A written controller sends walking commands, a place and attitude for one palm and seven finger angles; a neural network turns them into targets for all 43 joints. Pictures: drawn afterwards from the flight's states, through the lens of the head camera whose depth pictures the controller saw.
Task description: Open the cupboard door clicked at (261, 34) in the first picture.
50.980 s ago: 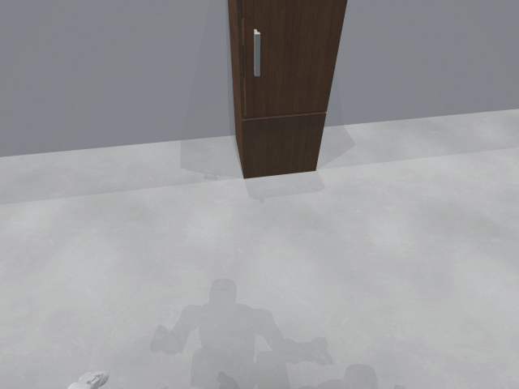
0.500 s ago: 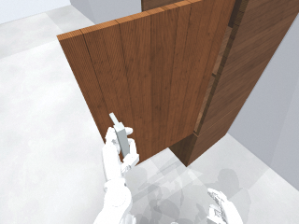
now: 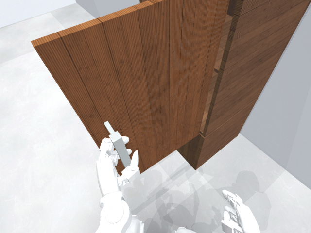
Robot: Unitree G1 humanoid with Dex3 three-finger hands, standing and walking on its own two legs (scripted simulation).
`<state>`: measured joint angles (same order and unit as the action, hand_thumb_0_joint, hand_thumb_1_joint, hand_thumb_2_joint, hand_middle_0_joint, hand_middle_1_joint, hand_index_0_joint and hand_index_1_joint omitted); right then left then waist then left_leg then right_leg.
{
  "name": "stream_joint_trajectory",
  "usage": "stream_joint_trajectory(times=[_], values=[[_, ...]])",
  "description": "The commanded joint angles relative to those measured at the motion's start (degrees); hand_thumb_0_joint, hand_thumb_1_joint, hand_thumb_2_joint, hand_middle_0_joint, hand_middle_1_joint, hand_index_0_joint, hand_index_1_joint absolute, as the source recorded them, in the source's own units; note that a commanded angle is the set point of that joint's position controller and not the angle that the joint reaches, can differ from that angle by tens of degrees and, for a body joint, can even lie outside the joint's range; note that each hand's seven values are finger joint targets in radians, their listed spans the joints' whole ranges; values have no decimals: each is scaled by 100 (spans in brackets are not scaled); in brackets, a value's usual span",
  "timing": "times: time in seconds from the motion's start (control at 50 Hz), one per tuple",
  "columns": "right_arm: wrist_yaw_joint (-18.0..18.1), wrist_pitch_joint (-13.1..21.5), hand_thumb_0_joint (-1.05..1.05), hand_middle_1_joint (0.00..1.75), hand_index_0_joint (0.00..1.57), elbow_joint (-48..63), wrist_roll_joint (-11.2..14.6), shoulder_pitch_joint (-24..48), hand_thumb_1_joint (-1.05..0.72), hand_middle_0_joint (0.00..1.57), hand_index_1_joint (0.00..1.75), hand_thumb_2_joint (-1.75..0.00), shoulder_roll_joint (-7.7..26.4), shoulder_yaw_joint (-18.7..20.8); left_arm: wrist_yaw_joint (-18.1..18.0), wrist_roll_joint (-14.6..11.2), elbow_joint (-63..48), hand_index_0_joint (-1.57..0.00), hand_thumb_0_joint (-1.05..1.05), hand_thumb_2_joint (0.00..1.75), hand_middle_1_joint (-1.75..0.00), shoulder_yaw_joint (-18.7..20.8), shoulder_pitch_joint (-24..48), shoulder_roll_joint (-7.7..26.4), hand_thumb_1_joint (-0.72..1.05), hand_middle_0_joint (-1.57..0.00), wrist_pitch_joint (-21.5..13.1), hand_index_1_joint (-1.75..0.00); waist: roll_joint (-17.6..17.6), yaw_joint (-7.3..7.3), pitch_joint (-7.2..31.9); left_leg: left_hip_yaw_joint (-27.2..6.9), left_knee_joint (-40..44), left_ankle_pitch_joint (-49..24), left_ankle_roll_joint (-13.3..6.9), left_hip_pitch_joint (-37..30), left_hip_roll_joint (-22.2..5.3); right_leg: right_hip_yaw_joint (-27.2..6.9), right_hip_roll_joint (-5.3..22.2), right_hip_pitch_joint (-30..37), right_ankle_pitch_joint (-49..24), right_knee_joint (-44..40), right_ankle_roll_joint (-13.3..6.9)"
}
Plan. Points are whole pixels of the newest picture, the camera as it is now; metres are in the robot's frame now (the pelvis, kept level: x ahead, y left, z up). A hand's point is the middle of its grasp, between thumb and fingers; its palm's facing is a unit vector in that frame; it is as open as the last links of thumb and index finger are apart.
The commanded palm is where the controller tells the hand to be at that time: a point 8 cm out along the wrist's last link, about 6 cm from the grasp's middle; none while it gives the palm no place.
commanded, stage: open thumb and fingers to let go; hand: left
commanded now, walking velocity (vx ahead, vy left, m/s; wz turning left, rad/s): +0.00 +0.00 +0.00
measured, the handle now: (119, 147) +0.32 +0.10 +0.05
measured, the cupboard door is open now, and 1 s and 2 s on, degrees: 88 90 90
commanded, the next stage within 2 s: slide the hand sideways off the handle in 0.58 s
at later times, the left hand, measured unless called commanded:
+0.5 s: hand (127, 170) +0.27 +0.08 +0.04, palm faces +0.28 -0.96 -0.03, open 14.7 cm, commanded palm +0.22 +0.11 +0.04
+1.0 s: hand (127, 186) +0.23 +0.07 +0.05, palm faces -0.18 -0.98 +0.07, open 16.4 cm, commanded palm +0.21 +0.12 +0.04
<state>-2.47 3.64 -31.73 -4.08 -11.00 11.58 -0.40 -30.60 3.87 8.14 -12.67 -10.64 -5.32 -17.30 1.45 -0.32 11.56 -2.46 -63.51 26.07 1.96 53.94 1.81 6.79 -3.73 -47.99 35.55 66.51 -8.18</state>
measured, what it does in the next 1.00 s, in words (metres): shifts its weight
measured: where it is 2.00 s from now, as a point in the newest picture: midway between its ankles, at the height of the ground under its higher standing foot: outside the picture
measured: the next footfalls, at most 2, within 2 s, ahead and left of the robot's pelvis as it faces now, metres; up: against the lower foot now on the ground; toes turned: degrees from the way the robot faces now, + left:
none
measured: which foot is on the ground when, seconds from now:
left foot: down 0.00-1.00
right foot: down 0.00-1.00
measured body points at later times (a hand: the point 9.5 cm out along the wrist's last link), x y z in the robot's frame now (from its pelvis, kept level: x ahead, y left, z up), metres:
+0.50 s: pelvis -0.01 +0.02 +0.00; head +0.04 -0.01 +0.45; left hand +0.25 +0.13 +0.04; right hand +0.17 -0.20 -0.10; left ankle +0.05 +0.16 -0.65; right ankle -0.03 -0.01 -0.65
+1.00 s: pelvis -0.01 +0.08 -0.01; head +0.04 +0.06 +0.44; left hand +0.23 +0.13 +0.05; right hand +0.15 -0.15 -0.10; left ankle +0.05 +0.16 -0.65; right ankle -0.03 -0.01 -0.65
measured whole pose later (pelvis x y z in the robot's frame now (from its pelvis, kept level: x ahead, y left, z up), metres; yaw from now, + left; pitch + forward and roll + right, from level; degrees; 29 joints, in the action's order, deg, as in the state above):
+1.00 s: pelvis -0.01 +0.08 -0.01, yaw -3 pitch +16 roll -1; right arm -3.2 0.8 -25.1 -1.1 -13.9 12.5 -0.8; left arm -12.2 1.6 2.6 -23.1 -15.1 -0.9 -21.4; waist 3.4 -1.0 10.1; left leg 0.9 -68.4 27.6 -3.2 56.7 2.4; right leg 3.7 -2.7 -49.9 34.9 68.9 -3.3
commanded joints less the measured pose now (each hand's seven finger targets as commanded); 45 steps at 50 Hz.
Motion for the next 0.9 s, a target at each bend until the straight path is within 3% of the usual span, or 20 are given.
stream_joint_trajectory(times=[0.0,0.04,0.14,0.18,0.24,0.38,0.54,0.62,0.66,0.68,0.7,0.72,0.74,0.76,0.8,0.84,0.88], values=[[56,305,0,30,20,862,66,259,-90,20,30,-90,405,158,59,183,-1452,-33,0,51,-125,-433,664,-673,-1,-33,-442,-125,-804,-239,1404,-135,-52,-966,-246,-480,25,-1793,928,1465,-4418,-1598,1155],[72,337,0,30,20,829,72,285,-90,20,30,-90,409,149,82,184,-1355,-32,0,45,-124,-452,655,-672,-15,-32,-491,-124,-876,-264,1226,-156,-78,-831,-246,-402,13,-1818,947,1306,-4098,-1669,1166],[80,399,0,30,20,841,81,293,-90,20,30,-90,411,162,53,159,-1354,-30,0,30,-120,-454,523,-693,-50,-30,-548,-120,-887,-178,1362,-167,-62,-787,-241,-366,19,-1777,922,1307,-3831,-1627,1120],[85,407,0,30,20,862,79,280,-90,20,30,-90,396,155,18,151,-1408,-30,0,30,-120,-390,444,-630,-50,-30,-529,-120,-833,-139,1446,-146,-57,-799,-235,-377,25,-1785,926,1375,-3862,-1625,1112],[89,400,0,30,20,880,79,276,-90,20,30,-90,376,142,-27,127,-1458,-27,0,30,-105,-329,368,-618,-50,-27,-471,-105,-789,-104,1511,-118,-50,-843,-226,-374,42,-1826,944,1524,-4075,-1640,1144],[113,460,0,30,20,849,72,370,-90,20,30,-90,395,120,-62,150,-1340,-22,0,30,-70,-470,709,-723,-50,-22,-474,-70,-809,-221,1023,-151,-23,-568,-253,-436,14,-1700,862,946,-2943,-1822,1046],[83,453,0,30,20,882,83,395,-90,20,30,-90,385,101,-177,191,-1266,-15,0,30,-30,-492,890,-792,-50,-15,-428,-30,-521,-153,1187,-117,106,-617,-278,-792,6,-1285,691,654,-2466,-1653,904],[79,413,0,30,20,901,83,526,-90,20,30,-90,377,76,-283,202,-1027,-15,0,30,-30,-568,1123,-975,-50,-15,-314,-30,-454,-147,1094,-120,188,-553,-299,-990,-12,-1019,554,331,-1938,-1600,804],[63,413,0,30,20,896,75,533,-90,20,30,-90,366,68,-348,205,-991,-15,0,30,-30,-619,1245,-1094,-50,-15,-257,-30,-422,-137,1242,-115,228,-598,-309,-1137,-14,-876,496,269,-1931,-1528,784],[-21,354,0,30,20,894,180,112,-90,20,30,-90,642,80,860,800,-1183,-15,0,30,-30,-1908,1172,-365,-50,-15,-565,-30,-751,-749,718,-116,84,-632,-445,-945,-7,-1082,535,34,-2577,-1391,987],[-43,269,0,30,20,1016,203,76,-90,20,30,-90,569,183,1476,495,-1631,-15,0,30,-30,-1470,1458,-5,-50,-15,-876,-30,-457,-497,1279,-122,18,-860,-450,-884,20,-1174,601,446,-3000,-1210,925],[-36,229,0,30,20,1043,216,126,-90,20,30,-90,562,192,1849,446,-1550,-15,0,30,-30,-1422,1304,145,-50,-15,-1040,-30,-334,-413,1475,-114,10,-997,-441,-959,9,-1208,625,636,-3330,-1115,850],[-39,217,0,30,20,1127,236,94,-90,20,30,-90,564,188,2149,331,-1674,-15,0,30,-30,-1457,1248,160,-50,-15,-1122,-30,-237,-430,1553,-131,5,-1077,-448,-1018,-2,-1194,623,647,-3465,-1059,840],[-45,204,0,30,20,1204,262,37,-90,20,30,-90,557,197,2380,240,-1814,-15,0,30,-30,-1421,1105,183,-50,-15,-1195,-30,-179,-393,1643,-132,26,-1116,-444,-1153,-22,-1101,583,564,-3316,-996,788],[-58,195,0,30,20,1410,339,53,-90,20,30,-90,535,190,2563,-98,-2016,-15,0,30,-30,-1499,806,-82,-50,-15,-1162,-30,-83,-360,1640,-148,111,-1103,-453,-1417,-43,-941,484,423,-2860,-1024,680],[-26,162,0,30,20,1543,393,105,-90,20,30,-90,555,184,2484,-440,-2018,-15,0,30,-30,-1390,474,-268,-50,-15,-1028,-30,-351,-334,1440,-154,213,-875,-434,-1510,-88,-777,388,214,-2219,-1140,666],[-4,94,0,30,20,1625,403,162,-90,20,30,-90,586,164,2214,-518,-1952,-15,0,30,-30,-1267,422,-293,-50,-15,-879,-30,-607,-315,1102,-182,329,-548,-423,-1403,-112,-664,321,6,-1524,-1230,639]])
